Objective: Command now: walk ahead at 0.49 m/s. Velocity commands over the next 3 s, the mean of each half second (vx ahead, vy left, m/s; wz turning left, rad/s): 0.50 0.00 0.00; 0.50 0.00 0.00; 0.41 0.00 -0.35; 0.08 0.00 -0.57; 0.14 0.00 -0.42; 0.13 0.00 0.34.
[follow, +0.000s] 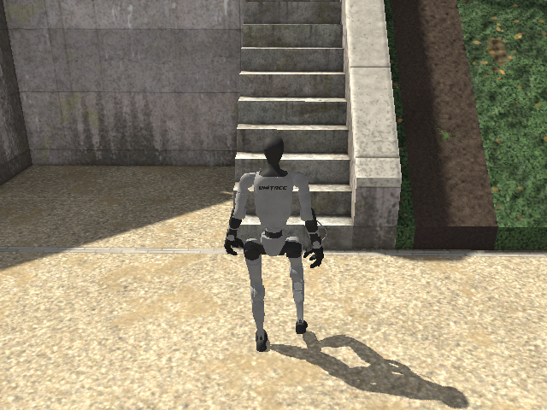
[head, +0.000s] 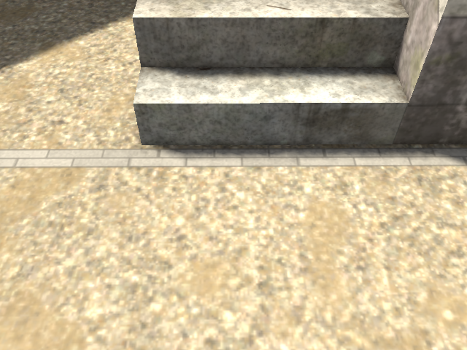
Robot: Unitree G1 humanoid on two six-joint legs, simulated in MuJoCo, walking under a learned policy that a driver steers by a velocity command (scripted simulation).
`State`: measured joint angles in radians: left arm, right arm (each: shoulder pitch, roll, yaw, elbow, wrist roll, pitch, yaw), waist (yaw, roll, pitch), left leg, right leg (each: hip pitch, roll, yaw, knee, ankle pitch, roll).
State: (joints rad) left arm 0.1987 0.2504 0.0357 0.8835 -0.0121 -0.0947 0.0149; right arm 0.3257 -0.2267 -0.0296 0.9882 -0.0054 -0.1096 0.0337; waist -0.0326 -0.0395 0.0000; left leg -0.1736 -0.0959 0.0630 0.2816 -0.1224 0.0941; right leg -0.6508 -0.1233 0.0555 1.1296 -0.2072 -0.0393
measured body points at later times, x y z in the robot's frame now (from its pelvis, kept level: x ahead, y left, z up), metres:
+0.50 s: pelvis +0.27 -0.08 +0.00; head +0.29 -0.10 +0.45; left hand +0.33 +0.18 -0.12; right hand +0.36 -0.35 -0.14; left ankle +0.28 +0.08 -0.66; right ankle +0.29 -0.17 -0.74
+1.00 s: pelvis +0.54 -0.01 -0.01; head +0.57 +0.00 +0.44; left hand +0.59 +0.25 -0.15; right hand +0.66 -0.28 -0.13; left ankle +0.60 +0.07 -0.74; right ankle +0.46 -0.16 -0.65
